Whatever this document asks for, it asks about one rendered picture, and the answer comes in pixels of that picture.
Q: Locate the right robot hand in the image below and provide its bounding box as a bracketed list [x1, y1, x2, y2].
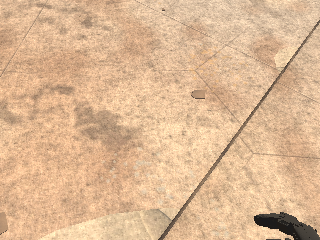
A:
[254, 212, 320, 240]

